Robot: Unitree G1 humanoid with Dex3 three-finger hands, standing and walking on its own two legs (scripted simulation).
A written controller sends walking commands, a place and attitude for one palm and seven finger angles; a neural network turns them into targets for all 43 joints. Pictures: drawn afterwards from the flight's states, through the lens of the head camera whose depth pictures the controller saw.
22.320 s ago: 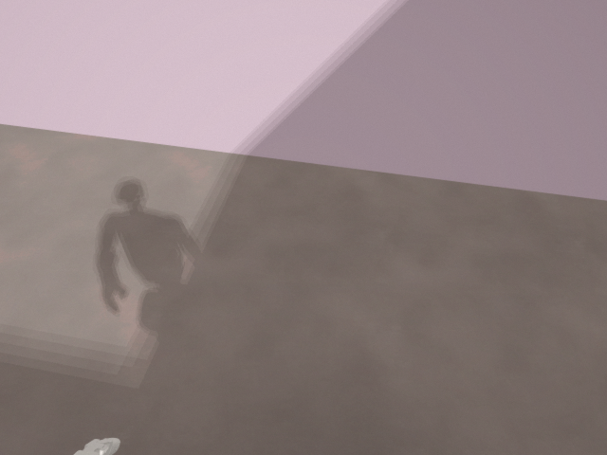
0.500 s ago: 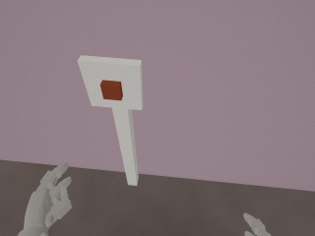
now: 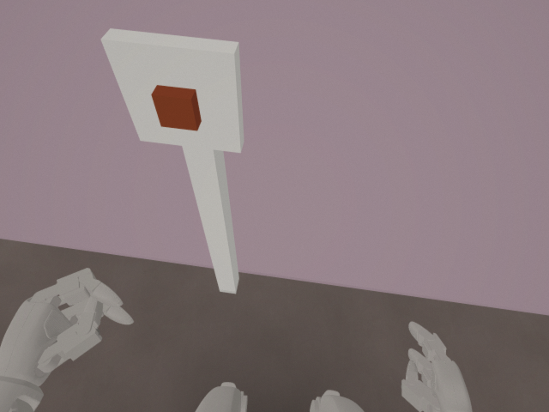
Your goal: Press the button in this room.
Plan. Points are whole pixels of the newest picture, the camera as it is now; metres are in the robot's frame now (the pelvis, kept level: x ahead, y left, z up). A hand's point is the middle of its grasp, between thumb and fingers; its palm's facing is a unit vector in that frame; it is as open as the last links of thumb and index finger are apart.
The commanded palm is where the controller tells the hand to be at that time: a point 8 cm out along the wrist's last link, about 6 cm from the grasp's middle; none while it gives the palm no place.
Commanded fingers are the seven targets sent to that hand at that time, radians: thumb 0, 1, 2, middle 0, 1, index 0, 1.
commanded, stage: raise the hand and make a fist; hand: left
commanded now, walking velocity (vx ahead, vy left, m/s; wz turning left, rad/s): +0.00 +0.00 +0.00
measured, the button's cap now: (178, 107) +0.51 +0.20 +0.15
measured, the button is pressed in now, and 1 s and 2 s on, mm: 0 0 0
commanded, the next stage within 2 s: aim a knuckle at the button in 1.32 s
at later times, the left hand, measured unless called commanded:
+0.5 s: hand (80, 307) +0.22 +0.24 +0.09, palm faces -0.03 -1.00 -0.05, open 3.1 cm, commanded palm +0.19 +0.30 +0.11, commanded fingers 0.00 0.90 0.90 -1.30 -1.50 -1.30 -1.50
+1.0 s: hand (76, 263) +0.25 +0.24 +0.14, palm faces -0.03 -1.00 -0.06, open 3.1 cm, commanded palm +0.22 +0.29 +0.15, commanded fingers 0.00 0.90 0.90 -1.30 -1.50 -1.30 -1.50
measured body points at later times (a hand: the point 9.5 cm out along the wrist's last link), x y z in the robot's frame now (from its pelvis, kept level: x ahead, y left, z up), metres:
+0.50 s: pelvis +0.01 +0.03 +0.02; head +0.04 +0.04 +0.47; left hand +0.21 +0.30 +0.10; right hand +0.19 -0.20 -0.03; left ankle +0.01 +0.11 -0.66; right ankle +0.02 -0.09 -0.66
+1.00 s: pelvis +0.02 +0.03 +0.04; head +0.02 +0.04 +0.49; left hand +0.24 +0.29 +0.15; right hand +0.19 -0.20 -0.02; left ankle +0.01 +0.11 -0.66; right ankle +0.02 -0.09 -0.66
